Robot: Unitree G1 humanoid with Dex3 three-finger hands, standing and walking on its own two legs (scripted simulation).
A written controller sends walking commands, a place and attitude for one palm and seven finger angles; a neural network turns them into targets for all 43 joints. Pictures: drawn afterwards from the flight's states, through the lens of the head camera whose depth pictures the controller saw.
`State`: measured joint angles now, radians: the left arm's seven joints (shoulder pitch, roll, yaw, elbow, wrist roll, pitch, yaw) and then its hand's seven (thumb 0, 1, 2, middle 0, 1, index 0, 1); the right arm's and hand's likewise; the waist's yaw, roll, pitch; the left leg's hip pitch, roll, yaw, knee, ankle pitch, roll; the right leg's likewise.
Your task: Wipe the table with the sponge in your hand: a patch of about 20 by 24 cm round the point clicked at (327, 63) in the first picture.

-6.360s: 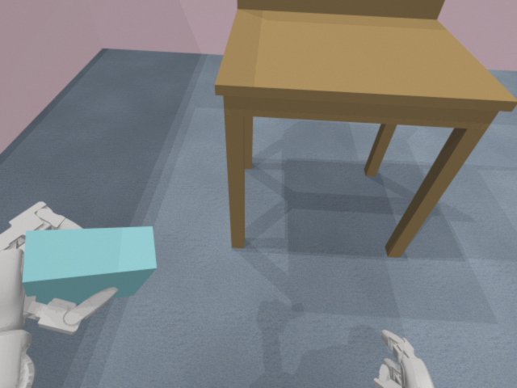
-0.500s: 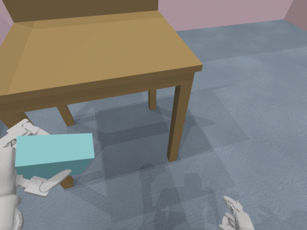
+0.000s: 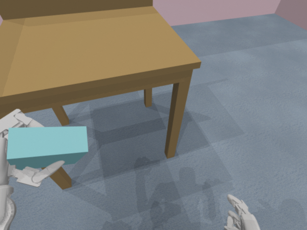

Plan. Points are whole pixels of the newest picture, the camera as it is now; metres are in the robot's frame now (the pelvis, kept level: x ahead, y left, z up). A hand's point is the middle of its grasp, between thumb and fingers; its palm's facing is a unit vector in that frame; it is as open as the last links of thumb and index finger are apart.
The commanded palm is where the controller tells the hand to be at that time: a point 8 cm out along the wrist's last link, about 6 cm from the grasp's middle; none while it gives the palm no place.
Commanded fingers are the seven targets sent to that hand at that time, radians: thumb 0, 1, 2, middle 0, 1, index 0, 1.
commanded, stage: look again from close up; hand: left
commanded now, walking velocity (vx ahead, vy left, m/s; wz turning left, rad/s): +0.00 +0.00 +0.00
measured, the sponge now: (59, 148) +0.24 +0.22 +0.14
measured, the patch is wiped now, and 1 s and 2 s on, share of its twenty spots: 0.00 0.00 0.00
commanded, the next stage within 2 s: shuffle to correct the standing spot in 0.04 s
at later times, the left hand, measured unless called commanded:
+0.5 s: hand (52, 116) +0.31 +0.26 +0.15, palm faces +0.39 -0.85 -0.35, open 9.5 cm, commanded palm +0.24 +0.30 +0.18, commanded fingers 0.00 0.10 1.30 -1.20 -1.60 -1.20 -1.60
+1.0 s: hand (61, 84) +0.41 +0.28 +0.17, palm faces +0.31 -0.82 -0.48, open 9.5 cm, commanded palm +0.35 +0.33 +0.18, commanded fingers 0.00 0.10 1.30 -1.20 -1.60 -1.20 -1.60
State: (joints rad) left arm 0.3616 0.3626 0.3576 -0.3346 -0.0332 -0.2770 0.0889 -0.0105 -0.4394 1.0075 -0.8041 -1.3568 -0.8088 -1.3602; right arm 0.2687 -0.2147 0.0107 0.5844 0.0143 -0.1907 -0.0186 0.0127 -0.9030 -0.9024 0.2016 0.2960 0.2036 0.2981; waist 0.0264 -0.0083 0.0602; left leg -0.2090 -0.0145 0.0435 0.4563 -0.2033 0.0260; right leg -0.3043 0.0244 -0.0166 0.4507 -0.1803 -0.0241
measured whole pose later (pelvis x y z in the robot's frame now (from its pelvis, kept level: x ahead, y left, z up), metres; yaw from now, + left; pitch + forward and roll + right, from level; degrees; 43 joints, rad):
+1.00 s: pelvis +0.17 +0.06 -0.02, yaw -4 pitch +0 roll +1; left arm 0.44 0.40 0.39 -0.51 -0.01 -0.23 0.11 -0.01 -0.44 1.01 -0.80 -1.36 -0.81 -1.36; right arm 0.25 -0.14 0.04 0.58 0.00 -0.15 -0.01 0.01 -0.90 -0.90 0.20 0.30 0.21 0.30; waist -0.01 -0.01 0.06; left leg -0.34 0.03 0.08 0.69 -0.36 0.02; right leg -0.36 -0.03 -0.12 0.66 -0.35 -0.03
